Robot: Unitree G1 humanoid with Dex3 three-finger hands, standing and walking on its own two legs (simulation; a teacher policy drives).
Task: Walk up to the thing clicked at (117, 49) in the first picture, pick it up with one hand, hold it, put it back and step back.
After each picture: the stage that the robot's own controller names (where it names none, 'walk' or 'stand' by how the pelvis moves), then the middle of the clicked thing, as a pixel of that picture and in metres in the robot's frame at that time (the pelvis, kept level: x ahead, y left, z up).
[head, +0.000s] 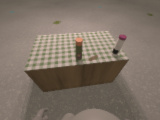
stand; (118, 46) +0.78 -0.31 -0.05
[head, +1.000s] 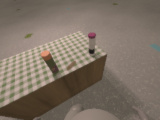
walk; (91, 45) +0.71 +0.03 -0.02
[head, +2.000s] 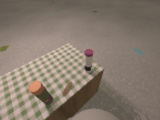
stand; (88, 62) +0.53 +0.03 -0.04
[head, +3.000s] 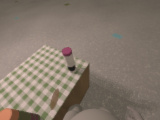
stand; (70, 61) +0.44 +0.19 +0.00
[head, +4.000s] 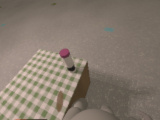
stand; (68, 62) +0.43 +0.22 -0.02
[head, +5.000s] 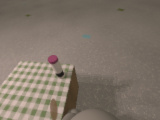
stand; (57, 68) +0.39 +0.30 -0.03
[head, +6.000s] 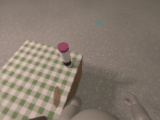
walk; (65, 56) +0.43 +0.24 -0.03
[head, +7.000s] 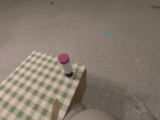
stand; (67, 67) +0.37 +0.21 -0.01
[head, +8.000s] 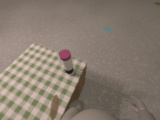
stand; (67, 64) +0.38 +0.20 -0.01
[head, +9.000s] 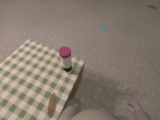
stand; (66, 62) +0.38 +0.20 +0.00
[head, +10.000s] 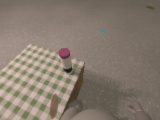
stand; (66, 63) +0.39 +0.21 +0.00
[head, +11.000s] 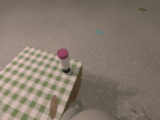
stand; (65, 63) +0.39 +0.22 +0.00
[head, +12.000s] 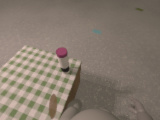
stand; (64, 62) +0.39 +0.23 +0.00
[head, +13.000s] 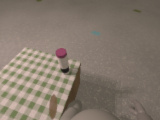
stand; (63, 63) +0.39 +0.23 +0.00
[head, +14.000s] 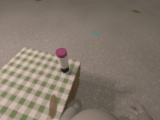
stand; (63, 62) +0.39 +0.24 +0.00
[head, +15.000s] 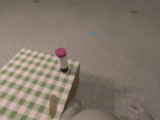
stand; (63, 62) +0.39 +0.24 +0.00
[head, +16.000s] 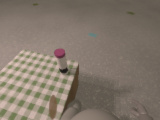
stand; (62, 63) +0.39 +0.25 +0.00
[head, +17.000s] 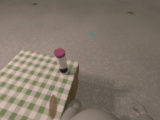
stand; (62, 63) +0.40 +0.25 +0.00
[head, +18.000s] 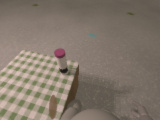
stand; (62, 63) +0.40 +0.25 +0.01
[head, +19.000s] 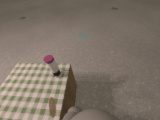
walk; (53, 67) +0.44 +0.29 -0.04
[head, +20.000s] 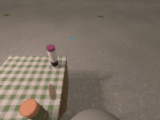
stand; (53, 57) +0.55 +0.31 -0.03
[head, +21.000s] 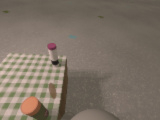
stand; (54, 56) +0.53 +0.34 -0.03
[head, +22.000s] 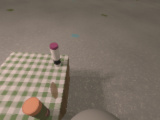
stand; (56, 55) +0.54 +0.32 -0.04
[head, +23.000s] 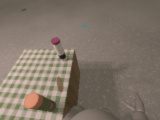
rise first; (59, 50) +0.55 +0.34 -0.02
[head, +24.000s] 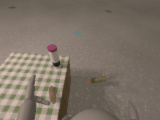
go down; (55, 57) +0.49 +0.32 -0.04
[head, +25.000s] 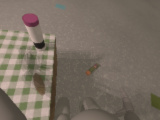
go down; (36, 36) +0.54 +0.32 +0.03
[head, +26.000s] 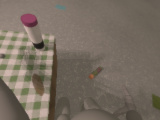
approach; (35, 36) +0.54 +0.32 +0.04
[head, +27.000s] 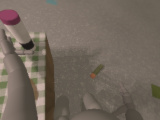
close in; (21, 35) +0.53 +0.34 +0.06
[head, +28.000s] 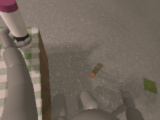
lift; (17, 28) +0.55 +0.31 +0.07
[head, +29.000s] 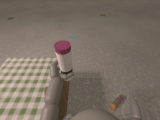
lift; (65, 63) +0.31 +0.14 +0.18
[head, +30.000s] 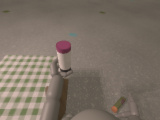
hold; (65, 62) +0.34 +0.15 +0.14
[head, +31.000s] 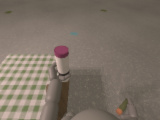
hold; (63, 66) +0.33 +0.16 +0.12
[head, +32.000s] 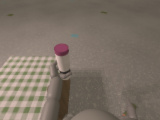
hold; (63, 64) +0.34 +0.16 +0.13
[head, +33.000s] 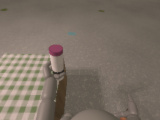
crouch; (57, 64) +0.34 +0.19 +0.11
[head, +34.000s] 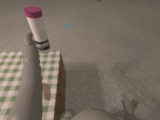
lower; (40, 34) +0.48 +0.27 +0.21
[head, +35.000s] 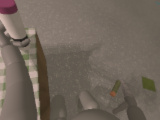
lower; (16, 29) +0.54 +0.30 +0.09
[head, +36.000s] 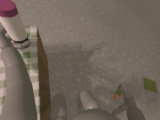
lower; (17, 31) +0.53 +0.30 +0.08
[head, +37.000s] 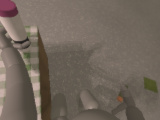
lower; (17, 31) +0.52 +0.31 +0.07
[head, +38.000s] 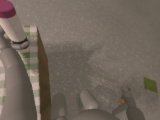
lower; (15, 32) +0.52 +0.31 +0.07
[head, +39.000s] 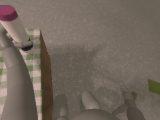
open; (19, 34) +0.52 +0.31 +0.07
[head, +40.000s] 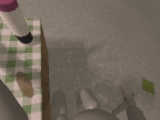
sink last; (18, 26) +0.51 +0.31 +0.07
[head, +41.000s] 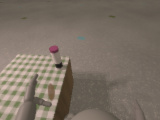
sink last; (57, 59) +0.50 +0.32 +0.00
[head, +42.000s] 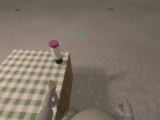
stand; (57, 54) +0.52 +0.30 +0.01
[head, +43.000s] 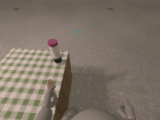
stand; (56, 53) +0.51 +0.30 +0.02
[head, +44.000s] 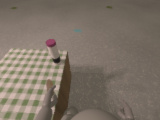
stand; (54, 53) +0.52 +0.30 +0.01
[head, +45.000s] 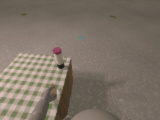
stand; (59, 60) +0.52 +0.28 -0.05
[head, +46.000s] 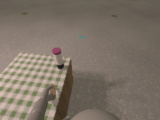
stand; (59, 60) +0.52 +0.28 -0.05
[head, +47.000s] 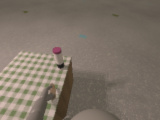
stand; (59, 59) +0.52 +0.28 -0.05
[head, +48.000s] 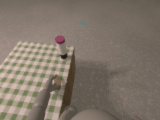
walk; (62, 49) +0.55 +0.23 -0.03
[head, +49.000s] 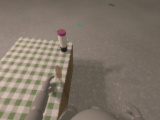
walk; (63, 43) +0.66 +0.24 -0.02
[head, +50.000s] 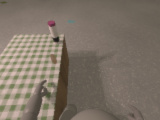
walk; (54, 33) +0.79 +0.38 -0.02
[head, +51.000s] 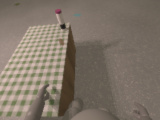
walk; (61, 21) +1.04 +0.37 -0.02
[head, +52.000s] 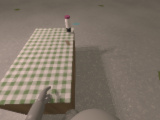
stand; (68, 25) +1.16 +0.29 -0.04
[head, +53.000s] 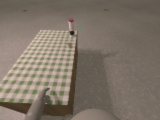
stand; (71, 28) +1.15 +0.26 -0.05
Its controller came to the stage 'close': yes
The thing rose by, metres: 0.25
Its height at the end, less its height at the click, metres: +0.00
